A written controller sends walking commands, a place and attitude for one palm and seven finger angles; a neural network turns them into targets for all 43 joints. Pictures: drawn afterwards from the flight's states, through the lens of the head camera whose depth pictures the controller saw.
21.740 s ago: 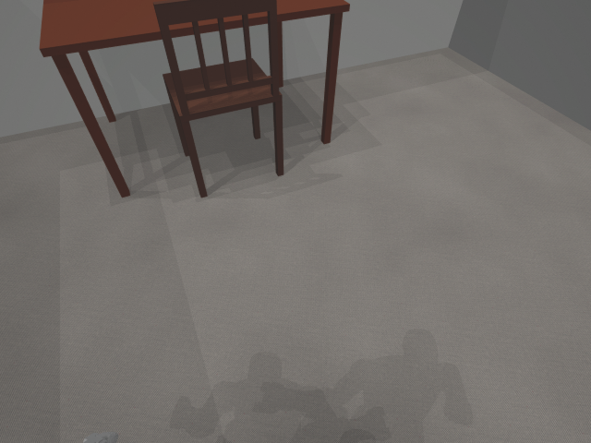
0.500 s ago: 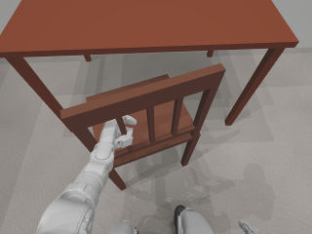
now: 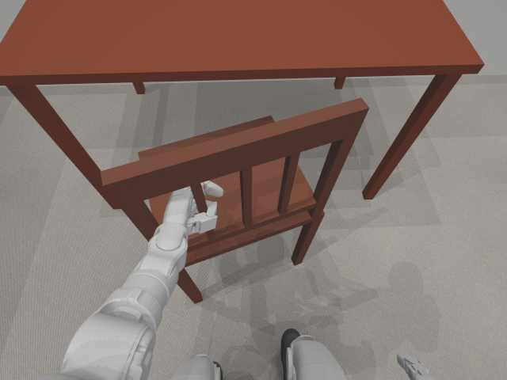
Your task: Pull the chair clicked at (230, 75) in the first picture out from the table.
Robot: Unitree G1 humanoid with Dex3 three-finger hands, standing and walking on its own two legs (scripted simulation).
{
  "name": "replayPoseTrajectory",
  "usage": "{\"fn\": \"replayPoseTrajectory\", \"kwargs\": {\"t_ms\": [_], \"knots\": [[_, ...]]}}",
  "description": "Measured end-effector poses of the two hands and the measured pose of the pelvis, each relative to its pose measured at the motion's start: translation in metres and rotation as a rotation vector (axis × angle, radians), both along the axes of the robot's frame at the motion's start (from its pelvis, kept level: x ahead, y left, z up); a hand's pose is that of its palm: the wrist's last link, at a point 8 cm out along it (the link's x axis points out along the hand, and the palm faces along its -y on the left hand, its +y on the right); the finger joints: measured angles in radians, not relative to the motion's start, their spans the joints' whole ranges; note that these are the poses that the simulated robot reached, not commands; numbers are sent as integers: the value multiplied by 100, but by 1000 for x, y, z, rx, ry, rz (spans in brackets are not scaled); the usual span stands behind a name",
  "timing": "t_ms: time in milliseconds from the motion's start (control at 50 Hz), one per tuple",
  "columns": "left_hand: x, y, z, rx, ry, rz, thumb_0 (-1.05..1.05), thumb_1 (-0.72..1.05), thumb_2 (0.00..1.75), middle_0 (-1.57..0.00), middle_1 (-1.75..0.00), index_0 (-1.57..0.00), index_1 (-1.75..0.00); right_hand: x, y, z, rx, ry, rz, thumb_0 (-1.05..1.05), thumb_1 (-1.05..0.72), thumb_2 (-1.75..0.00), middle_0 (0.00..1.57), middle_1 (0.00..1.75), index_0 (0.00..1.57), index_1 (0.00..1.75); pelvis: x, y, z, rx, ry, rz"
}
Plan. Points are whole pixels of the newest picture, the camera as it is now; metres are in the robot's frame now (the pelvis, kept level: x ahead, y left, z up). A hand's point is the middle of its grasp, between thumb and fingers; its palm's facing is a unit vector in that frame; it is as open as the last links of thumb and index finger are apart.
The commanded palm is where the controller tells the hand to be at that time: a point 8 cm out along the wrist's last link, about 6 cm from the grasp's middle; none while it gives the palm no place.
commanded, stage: step backward, pulling the chair out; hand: left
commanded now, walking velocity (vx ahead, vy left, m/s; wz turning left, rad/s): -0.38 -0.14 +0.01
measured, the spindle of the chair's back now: (246, 198) +0.44 +0.00 -0.09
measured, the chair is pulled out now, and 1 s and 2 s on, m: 0.20 0.28 0.43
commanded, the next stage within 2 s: none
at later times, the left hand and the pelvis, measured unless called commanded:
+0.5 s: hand (207, 229) +0.36 +0.07 -0.05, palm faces -0.15 -0.98 -0.16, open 5.0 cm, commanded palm +0.36 +0.13 -0.05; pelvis -0.02 +0.00 +0.01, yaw -1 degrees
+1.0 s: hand (199, 262) +0.30 +0.09 -0.05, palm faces -0.11 -0.98 -0.18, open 5.1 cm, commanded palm +0.30 +0.14 -0.04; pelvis -0.08 -0.01 +0.00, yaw -1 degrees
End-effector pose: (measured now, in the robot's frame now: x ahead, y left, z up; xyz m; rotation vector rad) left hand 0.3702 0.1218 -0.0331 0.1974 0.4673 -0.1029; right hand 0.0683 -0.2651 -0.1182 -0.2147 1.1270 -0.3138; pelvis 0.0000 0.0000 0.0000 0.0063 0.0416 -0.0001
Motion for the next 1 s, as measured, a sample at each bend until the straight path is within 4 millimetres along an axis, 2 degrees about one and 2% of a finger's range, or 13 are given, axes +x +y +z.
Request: {"fn": "replayPoseTrajectory", "kwargs": {"t_ms": [60,220,360,440,540,620,740,820,900,1000], "knots": [[-2,1,0,-1,3,-6,2,73,78,-22,-117,-50,-145,-3,2,3,-2,0,1,1,-90,-90,20,30,20,30,0,0,1,7,4,-8],[-5,0,0,10,-2,20,2,72,81,-25,-116,-50,-145,-6,4,-5,53,13,-2,1,-90,-90,20,30,20,30,-4,-12,1,-7,3,-6],[-9,2,1,-2,7,7,2,73,79,-22,-116,-50,-145,-14,0,0,-2,14,9,1,-90,-90,20,30,20,30,-17,1,1,-13,-3,12],[-18,5,1,-5,11,-9,2,74,78,-21,-116,-50,-145,-18,5,7,-7,13,17,1,-90,-90,20,30,20,30,-18,4,4,1,0,-4],[-26,7,1,2,8,4,2,73,79,-22,-116,-50,-145,-22,13,3,48,24,30,1,-90,-90,20,30,20,30,-23,-4,7,-18,-6,-17],[-32,7,1,7,7,22,2,72,80,-23,-115,-50,-145,-28,10,0,58,7,12,1,-90,-90,20,30,20,30,-34,-9,5,-26,-7,-11],[-45,9,2,3,8,13,2,73,79,-22,-115,-49,-145,-43,4,2,-1,-8,7,1,-90,-90,20,30,20,30,-51,4,1,-25,-19,1],[-58,12,2,1,2,-5,2,74,78,-21,-116,-49,-145,-52,7,7,-13,-10,10,1,-90,-90,20,30,20,30,-57,8,2,-19,-21,-14],[-72,16,1,3,-1,4,1,73,79,-21,-116,-50,-145,-60,14,4,31,6,43,1,-90,-90,20,30,20,30,-63,1,3,-27,-19,-15],[-85,17,2,13,-3,37,2,72,80,-23,-115,-50,-145,-71,15,-2,69,-5,37,1,-90,-90,20,30,20,30,-80,-10,5,-40,-27,-21]]}}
